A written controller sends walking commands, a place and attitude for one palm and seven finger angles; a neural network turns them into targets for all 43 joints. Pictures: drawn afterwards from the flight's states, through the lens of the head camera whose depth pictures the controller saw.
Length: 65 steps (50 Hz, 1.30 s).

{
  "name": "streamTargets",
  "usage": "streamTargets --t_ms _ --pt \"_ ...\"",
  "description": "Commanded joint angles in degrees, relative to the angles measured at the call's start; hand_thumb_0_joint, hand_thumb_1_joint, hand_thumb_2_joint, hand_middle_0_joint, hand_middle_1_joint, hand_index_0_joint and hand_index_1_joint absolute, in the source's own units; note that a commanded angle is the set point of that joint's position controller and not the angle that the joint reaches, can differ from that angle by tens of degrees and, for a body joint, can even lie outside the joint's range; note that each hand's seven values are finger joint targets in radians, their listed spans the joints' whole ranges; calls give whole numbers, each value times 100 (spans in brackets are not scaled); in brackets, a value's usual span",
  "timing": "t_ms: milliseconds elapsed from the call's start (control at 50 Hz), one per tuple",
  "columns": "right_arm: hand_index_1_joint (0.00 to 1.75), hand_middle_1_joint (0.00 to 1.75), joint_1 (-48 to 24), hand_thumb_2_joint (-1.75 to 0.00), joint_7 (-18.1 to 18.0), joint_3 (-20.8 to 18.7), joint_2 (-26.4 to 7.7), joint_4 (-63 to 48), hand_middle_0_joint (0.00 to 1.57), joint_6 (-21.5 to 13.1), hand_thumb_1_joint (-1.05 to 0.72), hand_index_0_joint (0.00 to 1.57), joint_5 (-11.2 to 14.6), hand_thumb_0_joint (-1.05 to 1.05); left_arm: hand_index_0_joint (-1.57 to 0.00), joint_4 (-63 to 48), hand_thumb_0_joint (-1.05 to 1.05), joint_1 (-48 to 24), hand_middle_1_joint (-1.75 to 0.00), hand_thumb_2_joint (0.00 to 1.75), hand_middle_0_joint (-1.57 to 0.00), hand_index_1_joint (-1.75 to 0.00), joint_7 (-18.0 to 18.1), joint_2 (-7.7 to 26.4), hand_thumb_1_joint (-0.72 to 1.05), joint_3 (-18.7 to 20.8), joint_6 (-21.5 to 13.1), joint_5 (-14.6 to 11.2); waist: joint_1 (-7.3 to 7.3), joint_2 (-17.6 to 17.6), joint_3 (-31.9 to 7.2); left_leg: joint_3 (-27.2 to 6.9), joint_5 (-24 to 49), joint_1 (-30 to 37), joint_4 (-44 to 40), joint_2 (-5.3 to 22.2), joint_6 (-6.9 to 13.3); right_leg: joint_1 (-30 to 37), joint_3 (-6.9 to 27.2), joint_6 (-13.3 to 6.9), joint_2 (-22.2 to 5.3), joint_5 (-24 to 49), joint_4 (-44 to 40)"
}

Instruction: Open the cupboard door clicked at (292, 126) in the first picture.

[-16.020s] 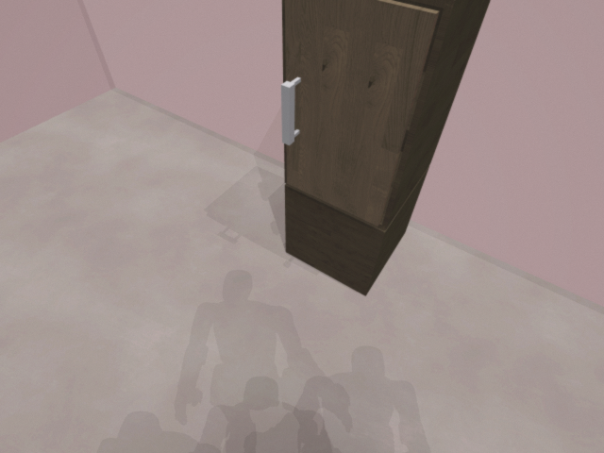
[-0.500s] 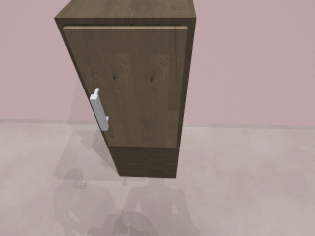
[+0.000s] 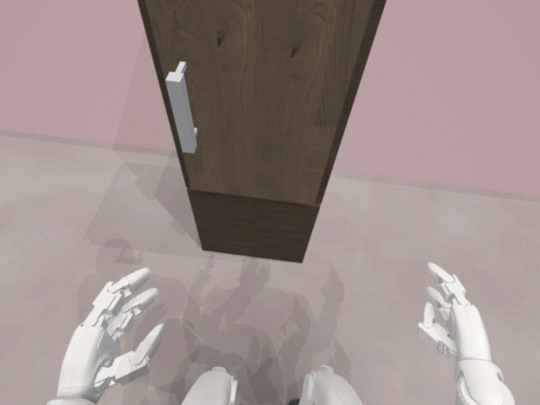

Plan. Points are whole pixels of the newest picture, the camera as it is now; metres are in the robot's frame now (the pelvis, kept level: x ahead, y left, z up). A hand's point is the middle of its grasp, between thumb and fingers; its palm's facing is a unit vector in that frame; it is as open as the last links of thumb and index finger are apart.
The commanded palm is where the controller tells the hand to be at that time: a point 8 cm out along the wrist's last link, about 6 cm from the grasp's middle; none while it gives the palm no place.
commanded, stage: raise the hand with hooked fingers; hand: left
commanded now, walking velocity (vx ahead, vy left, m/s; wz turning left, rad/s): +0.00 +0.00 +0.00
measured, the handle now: (186, 109) +0.60 +0.23 +0.04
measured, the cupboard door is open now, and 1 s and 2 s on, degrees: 0 0 0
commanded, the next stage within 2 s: move the hooked fingers beside the handle in 1.62 s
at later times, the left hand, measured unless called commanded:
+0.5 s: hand (97, 294) +0.23 +0.25 +0.04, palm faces +0.06 -0.99 -0.11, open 12.0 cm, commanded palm +0.21 +0.30 +0.05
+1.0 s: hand (83, 253) +0.28 +0.29 +0.05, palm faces -0.02 -1.00 -0.07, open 13.9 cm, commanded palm +0.26 +0.34 +0.06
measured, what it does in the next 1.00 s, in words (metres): stands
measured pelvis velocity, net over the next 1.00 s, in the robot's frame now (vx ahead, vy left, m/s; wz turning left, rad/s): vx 0.01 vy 0.03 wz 0.00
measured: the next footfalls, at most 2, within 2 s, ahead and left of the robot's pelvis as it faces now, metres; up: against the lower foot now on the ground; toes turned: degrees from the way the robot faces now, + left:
none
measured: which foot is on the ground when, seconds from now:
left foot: down 0.00-1.00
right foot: down 0.00-1.00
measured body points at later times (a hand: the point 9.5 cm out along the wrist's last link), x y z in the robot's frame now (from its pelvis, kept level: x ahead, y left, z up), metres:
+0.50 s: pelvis -0.01 +0.03 +0.00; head +0.06 +0.05 +0.44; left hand +0.22 +0.30 +0.05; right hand +0.13 -0.22 -0.08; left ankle +0.00 +0.12 -0.65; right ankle +0.06 -0.09 -0.65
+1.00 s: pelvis +0.01 +0.03 +0.01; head +0.10 +0.05 +0.45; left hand +0.28 +0.34 +0.06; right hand +0.19 -0.21 -0.07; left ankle +0.00 +0.12 -0.65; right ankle +0.06 -0.09 -0.65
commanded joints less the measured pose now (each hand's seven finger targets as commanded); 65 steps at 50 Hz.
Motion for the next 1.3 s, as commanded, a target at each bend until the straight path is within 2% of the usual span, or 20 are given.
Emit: streamTargets --t_ms 0,40,80,120,160,220,260,300,340,400,460,560,680,760,840,940,1040,1160,1200,1280 --pt "30 30 382 -90 -111 29 -346 -541 20 -182 -90 20 -80 0 -24 -3095 0 -1415 -68 65 -24 -68 293 836 32 232 -947 -97 -401 1054 -1795 -263 1308 145 -551 -137 229 1149 879 132 175 365 -854" --pt "30 30 424 -90 -138 106 -436 -393 20 -226 -90 20 -91 0 -25 -2992 0 -1415 -70 63 -25 -70 161 761 27 -104 -824 -2 -562 1197 -1637 -379 1363 169 -528 -93 224 788 652 137 226 501 -728" --pt "30 30 427 -90 -180 158 -527 -296 20 -206 -90 20 -30 0 -25 -2413 0 -1559 -74 61 -25 -74 -80 812 22 -202 -434 -2 -713 854 -1310 -482 1071 -108 -506 -66 219 608 539 188 266 237 -771" --pt "30 30 414 -90 -232 186 -574 -307 20 -198 -90 20 63 0 -25 -1810 0 -1261 -76 59 -25 -76 -253 942 18 -32 128 -36 -589 534 -1240 -563 638 -384 -733 -92 192 756 484 238 258 -221 -920" --pt "30 30 301 -90 -280 201 -581 -413 20 -106 -90 20 147 0 -25 -1162 0 -795 -80 57 -25 -80 -363 1159 13 378 818 -146 -320 252 -1282 -550 533 -500 -959 -147 173 1047 444 237 274 -420 -1043" --pt "30 30 142 -90 -275 210 -475 -703 20 0 -90 20 181 0 -26 -1771 0 -632 -84 54 -26 -84 -187 1297 6 885 1356 -382 32 325 -1849 -501 945 -182 -1320 -213 122 1690 337 256 202 -86 -1122" --pt "30 30 107 -90 -263 243 -342 -702 20 4 -90 20 118 0 -26 -2112 0 -560 -87 52 -26 -87 135 1385 1 1195 1344 -527 212 466 -1980 -529 1374 -16 -1385 -195 63 1868 253 198 244 292 -997" --pt "30 30 282 -90 -229 224 -266 -590 20 -28 -90 20 76 0 -27 -2396 0 -585 -90 50 -27 -90 475 1321 -3 1233 1043 -484 135 499 -1856 -528 1587 122 -1420 -140 10 1719 186 189 254 461 -977" --pt "30 30 366 -90 -210 219 -307 -461 20 -60 -90 20 25 0 -27 -2243 0 -854 -93 48 -27 -93 685 1188 -8 1014 679 -320 -110 389 -1381 -508 1218 -85 -1334 -103 50 1288 202 214 245 110 -999" --pt "30 30 501 -90 -191 233 -475 -329 20 -118 -90 20 -13 0 -27 -1751 0 -1269 -98 45 -27 -98 594 1152 -15 664 239 -64 -361 589 -876 -555 575 -268 -1289 -113 59 681 196 182 232 -385 -938" --pt "30 30 613 -90 -235 210 -663 -339 20 -186 -90 20 41 0 -28 -1573 0 -1596 -102 42 -28 -102 150 1241 -22 490 183 -100 -483 663 -1034 -596 398 -191 -1267 -128 85 646 247 170 234 -388 -955" --pt "30 30 720 -90 -350 180 -745 -388 20 -191 -90 20 131 0 -29 -1647 0 -1703 -110 37 -29 -110 -334 2029 -34 1285 520 -447 -250 812 -1616 -571 1136 221 -1378 -160 64 1367 293 159 275 160 -1120" --pt "30 30 752 -90 -277 216 -596 -275 20 -122 -90 20 69 0 -30 -1496 0 -1663 -118 31 -30 -118 -159 1868 -48 1533 521 -630 -190 1076 -1560 -515 2333 580 -1318 -122 -54 1541 179 151 325 1157 -1033" --pt "30 30 809 -90 -239 225 -699 -241 20 -55 -90 20 71 0 -30 -810 0 -2034 -120 30 -30 -120 -388 1725 -50 1247 668 -514 -418 851 -1144 -518 2074 362 -1264 -106 -29 1242 155 165 343 1058 -1058" --pt "30 30 831 -90 -286 223 -790 -303 20 -21 -90 20 116 0 -30 -587 0 -2462 -120 30 -30 -120 -780 2169 -50 1489 865 -523 -401 718 -1486 -476 1951 362 -1293 -122 46 1543 261 193 313 1074 -1189" --pt "30 30 851 -90 -309 252 -723 -253 20 -50 -90 20 66 0 -30 -925 0 -2850 -120 30 -30 -120 -924 2684 -50 2089 662 -799 -222 979 -2138 -488 2840 786 -1233 -96 -15 1987 304 171 334 1757 -1078" --pt "30 30 876 -90 -270 277 -748 -114 20 7 -90 20 74 0 -30 -24 0 -2966 -120 30 -30 -120 -955 2624 -50 2118 669 -813 -308 809 -1570 -452 2428 424 -1260 -84 9 1748 283 178 335 1457 -1129" --pt "30 30 934 -90 -270 263 -830 -276 20 70 -90 20 122 0 -30 362 0 -3015 -120 30 -30 -120 -1388 2573 -50 1971 1007 -873 -307 718 -1766 -374 2349 394 -1336 -132 106 2036 391 166 313 1493 -1291" --pt "30 30 980 -90 -244 242 -825 -276 20 65 -90 20 102 0 -30 136 0 -3020 -120 30 -30 -120 -1392 2722 -50 2105 931 -894 -266 717 -1982 -360 2381 496 -1347 -125 107 2132 426 190 300 1523 -1327" --pt "30 30 990 -90 -211 249 -796 -240 20 63 -90 20 42 0 -30 -50 0 -3127 -120 30 -30 -120 -1164 2922 -50 2331 620 -884 -241 825 -1826 -364 2359 399 -1332 -113 83 2049 435 153 329 1431 -1251"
